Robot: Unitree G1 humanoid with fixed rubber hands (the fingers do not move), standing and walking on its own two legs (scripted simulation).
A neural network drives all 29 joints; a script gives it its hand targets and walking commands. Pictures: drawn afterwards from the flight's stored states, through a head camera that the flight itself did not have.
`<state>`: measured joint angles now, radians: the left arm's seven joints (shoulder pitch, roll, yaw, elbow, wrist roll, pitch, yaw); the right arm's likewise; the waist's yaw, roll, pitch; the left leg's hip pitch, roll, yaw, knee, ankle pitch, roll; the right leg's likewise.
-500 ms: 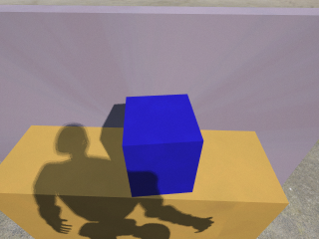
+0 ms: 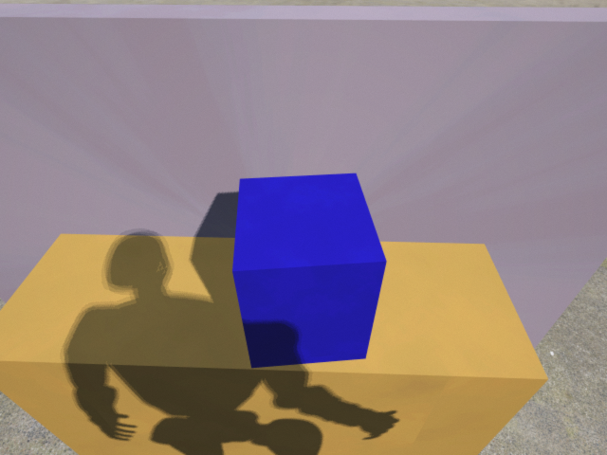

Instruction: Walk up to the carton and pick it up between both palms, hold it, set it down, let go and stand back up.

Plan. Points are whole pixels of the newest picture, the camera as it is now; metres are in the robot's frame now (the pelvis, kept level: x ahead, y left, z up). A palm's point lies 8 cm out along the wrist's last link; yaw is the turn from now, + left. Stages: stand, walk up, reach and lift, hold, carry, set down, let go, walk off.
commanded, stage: stand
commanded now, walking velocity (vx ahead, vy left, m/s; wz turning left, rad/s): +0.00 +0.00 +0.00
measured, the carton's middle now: (303, 270) +0.44 +0.01 +0.00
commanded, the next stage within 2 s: none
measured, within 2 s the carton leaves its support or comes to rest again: neither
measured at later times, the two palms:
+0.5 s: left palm out of the picture +0.06 +0.28 -0.12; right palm out of the picture +0.07 -0.27 -0.12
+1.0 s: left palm out of the picture +0.05 +0.28 -0.12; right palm out of the picture +0.07 -0.28 -0.12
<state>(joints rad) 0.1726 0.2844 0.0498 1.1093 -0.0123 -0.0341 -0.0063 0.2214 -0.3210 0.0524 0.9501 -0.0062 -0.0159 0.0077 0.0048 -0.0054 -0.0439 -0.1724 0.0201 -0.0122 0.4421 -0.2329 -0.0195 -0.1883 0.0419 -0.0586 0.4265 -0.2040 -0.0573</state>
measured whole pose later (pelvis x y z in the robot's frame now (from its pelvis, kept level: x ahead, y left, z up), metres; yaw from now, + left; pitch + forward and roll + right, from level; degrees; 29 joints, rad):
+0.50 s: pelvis +0.00 +0.00 +0.00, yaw +0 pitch -2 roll +0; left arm 0.17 0.28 0.05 1.11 -0.01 -0.03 -0.01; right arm 0.22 -0.32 0.05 0.96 -0.01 -0.02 0.01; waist 0.00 0.00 -0.02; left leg -0.17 0.02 -0.01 0.44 -0.23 -0.02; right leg -0.19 0.04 -0.06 0.43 -0.20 -0.06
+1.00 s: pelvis +0.00 +0.00 +0.00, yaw +0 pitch -3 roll +0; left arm 0.17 0.28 0.05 1.11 -0.01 -0.03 -0.01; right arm 0.22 -0.32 0.05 0.97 -0.01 -0.02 0.01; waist 0.00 0.00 0.00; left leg -0.17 0.02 -0.01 0.44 -0.23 -0.02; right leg -0.18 0.04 -0.06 0.42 -0.20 -0.06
